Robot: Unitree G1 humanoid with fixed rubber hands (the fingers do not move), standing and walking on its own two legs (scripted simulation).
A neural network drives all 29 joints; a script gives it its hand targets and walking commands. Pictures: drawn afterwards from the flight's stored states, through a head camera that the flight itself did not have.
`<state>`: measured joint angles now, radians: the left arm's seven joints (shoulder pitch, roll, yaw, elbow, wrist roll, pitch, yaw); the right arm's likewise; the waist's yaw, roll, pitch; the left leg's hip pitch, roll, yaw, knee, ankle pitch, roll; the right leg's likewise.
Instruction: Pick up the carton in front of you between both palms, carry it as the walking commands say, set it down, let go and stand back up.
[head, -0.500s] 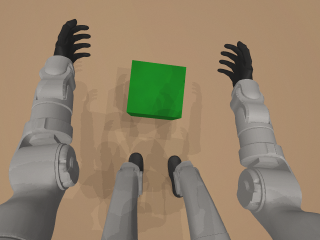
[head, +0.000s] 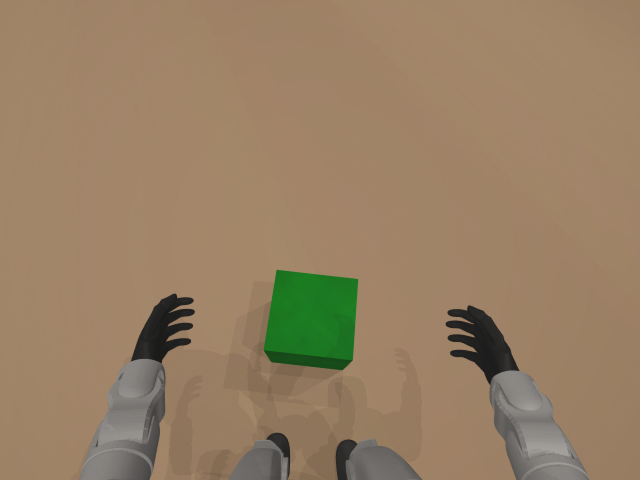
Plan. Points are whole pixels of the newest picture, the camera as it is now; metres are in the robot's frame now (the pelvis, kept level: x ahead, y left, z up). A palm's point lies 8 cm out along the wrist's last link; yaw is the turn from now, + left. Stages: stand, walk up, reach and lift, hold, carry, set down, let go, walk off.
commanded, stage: let go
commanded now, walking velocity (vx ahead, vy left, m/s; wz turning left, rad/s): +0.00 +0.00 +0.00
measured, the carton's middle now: (311, 323) +0.41 -0.01 -0.62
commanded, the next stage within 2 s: stand in 0.72 s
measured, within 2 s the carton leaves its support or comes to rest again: neither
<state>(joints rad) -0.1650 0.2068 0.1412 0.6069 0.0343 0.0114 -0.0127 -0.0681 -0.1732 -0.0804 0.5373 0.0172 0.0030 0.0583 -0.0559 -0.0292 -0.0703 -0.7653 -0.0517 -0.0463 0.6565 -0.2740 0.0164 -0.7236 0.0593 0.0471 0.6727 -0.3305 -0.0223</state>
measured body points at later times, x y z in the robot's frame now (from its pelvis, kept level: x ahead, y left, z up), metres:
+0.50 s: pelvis +0.00 +0.00 +0.03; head +0.02 +0.00 +0.48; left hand +0.17 +0.24 -0.05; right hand +0.18 -0.23 -0.05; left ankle +0.01 +0.11 -0.71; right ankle -0.02 -0.10 -0.71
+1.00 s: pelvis +0.04 +0.00 +0.02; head +0.03 -0.02 +0.47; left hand +0.13 +0.27 -0.08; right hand +0.16 -0.25 -0.09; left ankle +0.01 +0.11 -0.71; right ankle -0.02 -0.10 -0.71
